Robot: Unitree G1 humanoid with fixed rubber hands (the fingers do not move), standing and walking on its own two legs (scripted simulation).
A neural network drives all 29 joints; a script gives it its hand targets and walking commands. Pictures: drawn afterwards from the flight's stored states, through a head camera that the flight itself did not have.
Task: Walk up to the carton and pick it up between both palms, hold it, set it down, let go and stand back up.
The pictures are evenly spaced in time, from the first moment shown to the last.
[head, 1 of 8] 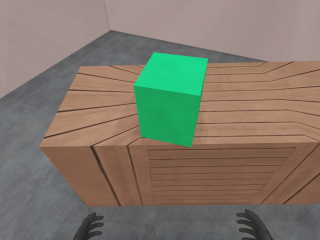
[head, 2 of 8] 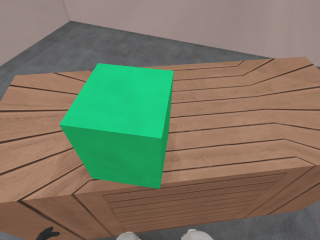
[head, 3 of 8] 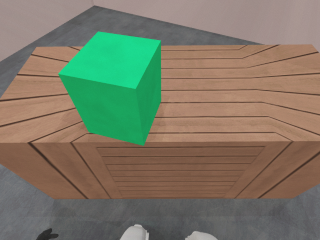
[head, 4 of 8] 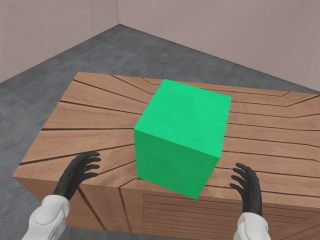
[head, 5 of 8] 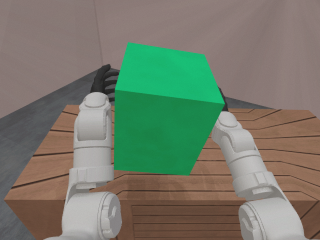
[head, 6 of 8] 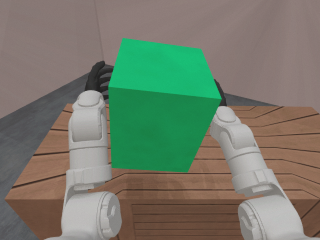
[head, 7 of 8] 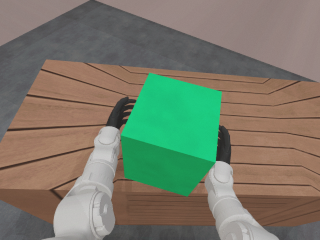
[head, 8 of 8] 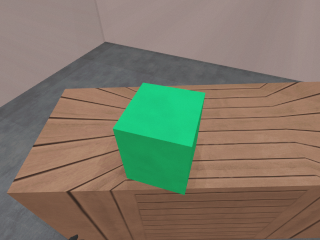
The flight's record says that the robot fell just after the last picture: no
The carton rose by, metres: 0.22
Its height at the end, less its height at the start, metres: +0.00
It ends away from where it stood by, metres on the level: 0.00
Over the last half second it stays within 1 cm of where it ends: yes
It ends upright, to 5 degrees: yes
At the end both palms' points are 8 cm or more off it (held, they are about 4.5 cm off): yes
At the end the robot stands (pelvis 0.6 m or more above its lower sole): yes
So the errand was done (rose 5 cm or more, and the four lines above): yes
